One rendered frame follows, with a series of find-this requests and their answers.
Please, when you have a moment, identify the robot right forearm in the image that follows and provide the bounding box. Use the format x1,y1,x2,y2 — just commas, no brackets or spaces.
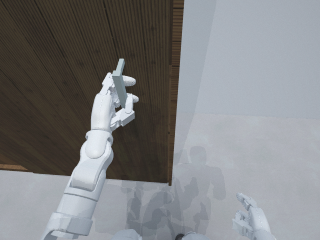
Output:
252,230,276,240

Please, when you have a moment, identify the robot left hand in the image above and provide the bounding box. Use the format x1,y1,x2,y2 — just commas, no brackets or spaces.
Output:
91,72,139,134

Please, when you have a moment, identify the robot left thigh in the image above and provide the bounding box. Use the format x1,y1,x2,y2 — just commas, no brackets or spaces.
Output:
110,229,143,240

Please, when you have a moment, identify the robot right hand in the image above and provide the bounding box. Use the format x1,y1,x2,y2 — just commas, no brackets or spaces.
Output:
232,192,271,240

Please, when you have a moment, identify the handle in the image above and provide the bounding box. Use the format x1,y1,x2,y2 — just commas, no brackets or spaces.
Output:
112,58,128,109

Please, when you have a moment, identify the robot left forearm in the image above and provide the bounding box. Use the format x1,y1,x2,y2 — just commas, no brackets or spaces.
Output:
40,129,114,240

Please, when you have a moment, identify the wardrobe door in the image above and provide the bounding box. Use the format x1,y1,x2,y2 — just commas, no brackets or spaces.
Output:
0,0,170,183
0,153,20,166

